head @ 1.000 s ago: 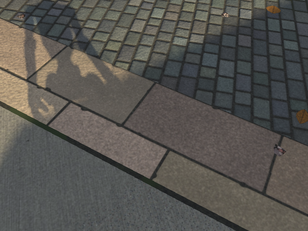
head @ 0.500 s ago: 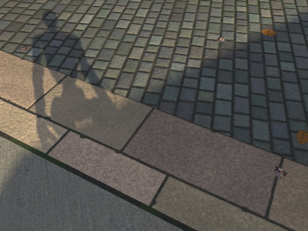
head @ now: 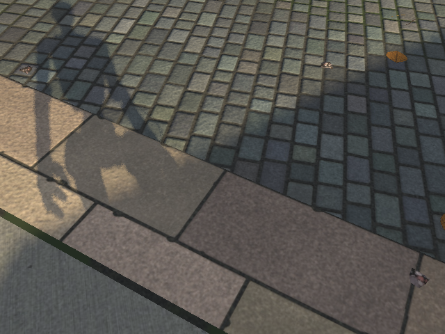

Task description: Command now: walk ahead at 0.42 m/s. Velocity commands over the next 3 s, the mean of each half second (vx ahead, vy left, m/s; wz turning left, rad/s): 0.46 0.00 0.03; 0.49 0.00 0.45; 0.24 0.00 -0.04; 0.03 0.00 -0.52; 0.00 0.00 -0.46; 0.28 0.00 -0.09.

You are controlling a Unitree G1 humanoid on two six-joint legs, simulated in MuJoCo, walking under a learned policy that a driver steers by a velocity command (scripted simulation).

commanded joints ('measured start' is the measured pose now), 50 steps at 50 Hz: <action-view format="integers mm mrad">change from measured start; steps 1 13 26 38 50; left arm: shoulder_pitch -72 -420 -57 136 -90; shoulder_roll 32 29 37 87 123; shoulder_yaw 6 -9 13 8 21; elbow -80 -237 -90 -61 -254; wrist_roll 5 -16 -15 -17 -33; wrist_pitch -19 7 -59 -65 -74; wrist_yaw -20 -19 17 41 9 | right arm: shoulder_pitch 81 201 77 -365 -58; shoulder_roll -77 -92 -20 -19 -188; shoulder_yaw -2 18 -4 12 -65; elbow -8 52 -36 -215 -146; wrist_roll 5 7 -13 0 7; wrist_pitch -16 -37 31 43 50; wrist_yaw -7 -19 16 47 4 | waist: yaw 5 -22 -31 52 -42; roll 60 126 6 -24 -32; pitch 109 139 49 117 -17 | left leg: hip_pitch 155 190 -303 -469 234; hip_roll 277 232 132 96 318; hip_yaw -363 -115 -151 26 -556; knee -345 -300 736 218 -231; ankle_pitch -3 691 28 308 185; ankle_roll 96 92 14 8 297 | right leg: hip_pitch -345 -214 107 346 -412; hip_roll -73 13 -231 -201 -75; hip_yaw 28 -121 151 -164 54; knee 64 -415 -885 -866 322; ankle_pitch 125 309 235 649 44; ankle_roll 4 -1 -105 -23 54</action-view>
